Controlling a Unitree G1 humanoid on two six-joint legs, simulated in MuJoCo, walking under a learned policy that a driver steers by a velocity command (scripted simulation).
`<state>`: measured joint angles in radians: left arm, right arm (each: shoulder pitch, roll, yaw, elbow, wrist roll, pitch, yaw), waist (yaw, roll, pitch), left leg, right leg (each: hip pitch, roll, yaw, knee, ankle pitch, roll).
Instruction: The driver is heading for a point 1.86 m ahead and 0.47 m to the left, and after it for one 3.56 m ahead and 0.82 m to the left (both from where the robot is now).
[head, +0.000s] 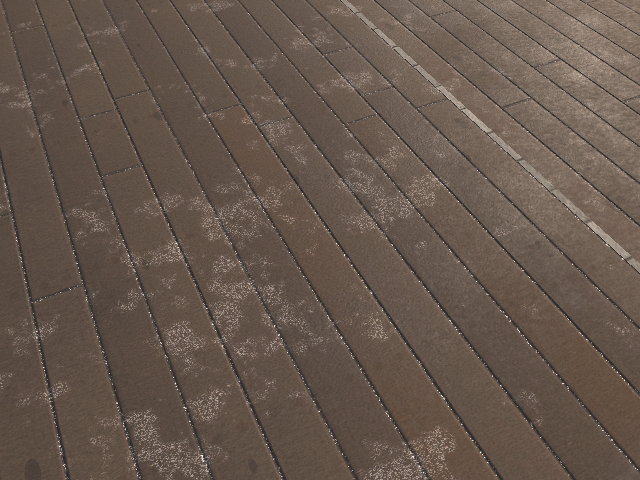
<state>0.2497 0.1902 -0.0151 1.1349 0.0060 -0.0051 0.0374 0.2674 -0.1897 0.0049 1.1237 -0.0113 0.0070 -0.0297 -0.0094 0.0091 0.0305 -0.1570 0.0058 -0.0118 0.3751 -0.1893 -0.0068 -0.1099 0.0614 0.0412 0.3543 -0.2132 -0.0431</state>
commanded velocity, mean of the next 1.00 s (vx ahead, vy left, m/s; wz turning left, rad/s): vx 0.01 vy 0.00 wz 0.00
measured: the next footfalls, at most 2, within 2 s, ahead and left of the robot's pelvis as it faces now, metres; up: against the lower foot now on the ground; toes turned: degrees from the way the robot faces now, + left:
right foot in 1.60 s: +0.43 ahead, -0.04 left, +0.00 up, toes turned -4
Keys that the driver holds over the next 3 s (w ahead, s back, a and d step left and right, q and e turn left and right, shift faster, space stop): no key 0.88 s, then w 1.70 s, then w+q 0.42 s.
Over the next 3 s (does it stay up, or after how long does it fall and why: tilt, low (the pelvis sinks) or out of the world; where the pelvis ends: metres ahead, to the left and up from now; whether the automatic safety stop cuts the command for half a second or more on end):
stays up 1.03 0.01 0.00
